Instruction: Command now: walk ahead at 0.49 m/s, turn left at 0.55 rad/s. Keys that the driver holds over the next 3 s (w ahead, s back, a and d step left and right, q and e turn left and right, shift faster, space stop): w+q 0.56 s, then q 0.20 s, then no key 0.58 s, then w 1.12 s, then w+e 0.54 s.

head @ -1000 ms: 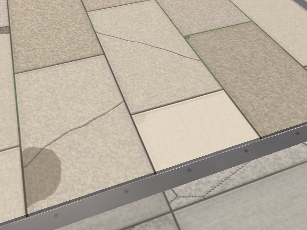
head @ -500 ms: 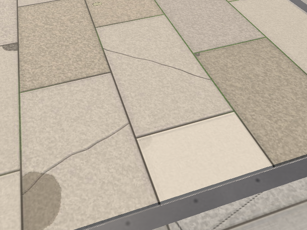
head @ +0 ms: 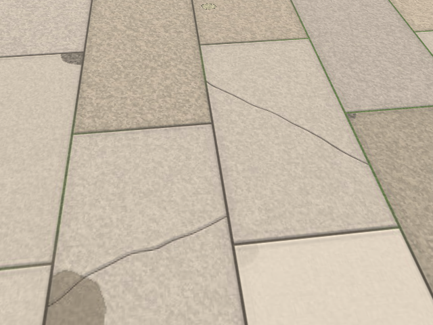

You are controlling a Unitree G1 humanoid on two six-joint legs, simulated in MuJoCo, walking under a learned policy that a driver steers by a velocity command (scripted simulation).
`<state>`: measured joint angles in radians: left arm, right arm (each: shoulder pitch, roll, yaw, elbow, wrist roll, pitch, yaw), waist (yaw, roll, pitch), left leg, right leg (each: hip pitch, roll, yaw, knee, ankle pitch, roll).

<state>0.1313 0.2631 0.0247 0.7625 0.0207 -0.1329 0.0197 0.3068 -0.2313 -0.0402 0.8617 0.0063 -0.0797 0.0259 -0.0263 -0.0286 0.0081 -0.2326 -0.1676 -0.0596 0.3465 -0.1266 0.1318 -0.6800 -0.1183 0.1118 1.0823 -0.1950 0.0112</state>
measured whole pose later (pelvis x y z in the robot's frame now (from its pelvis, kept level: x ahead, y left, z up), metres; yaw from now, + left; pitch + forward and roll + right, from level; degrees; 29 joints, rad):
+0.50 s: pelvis +0.26 -0.05 +0.00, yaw +18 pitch +2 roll -2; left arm 0.33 0.26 0.06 0.80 0.01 -0.11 0.00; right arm 0.21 -0.30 -0.07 0.69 0.02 -0.03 0.01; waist 0.05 0.06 0.00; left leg -0.70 0.07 -0.09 1.11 -0.20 0.01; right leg -0.14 0.02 -0.10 0.30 -0.19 -0.03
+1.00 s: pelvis +0.41 +0.07 -0.01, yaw +32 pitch +3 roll -1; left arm 0.15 0.31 0.04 0.73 0.01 -0.02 0.04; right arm 0.17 -0.26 -0.05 0.65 -0.01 -0.03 0.02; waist 0.00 -0.04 0.05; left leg -0.41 -0.08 -0.02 0.46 -0.10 0.09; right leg -0.62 -0.08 0.05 1.08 -0.37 0.07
